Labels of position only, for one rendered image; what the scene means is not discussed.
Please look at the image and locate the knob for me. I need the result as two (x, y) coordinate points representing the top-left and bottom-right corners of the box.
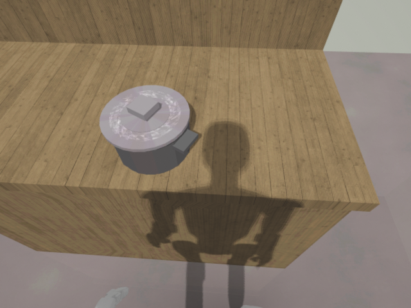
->
(127, 94), (159, 121)

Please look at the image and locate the left robot hand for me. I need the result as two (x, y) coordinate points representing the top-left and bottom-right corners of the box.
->
(95, 287), (128, 308)

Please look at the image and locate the lid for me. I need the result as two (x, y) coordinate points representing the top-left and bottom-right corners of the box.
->
(100, 85), (190, 152)

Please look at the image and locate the table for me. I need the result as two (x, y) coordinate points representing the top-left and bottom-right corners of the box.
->
(0, 0), (380, 269)

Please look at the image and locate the pot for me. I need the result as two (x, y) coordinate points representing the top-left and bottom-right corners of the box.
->
(115, 123), (198, 175)

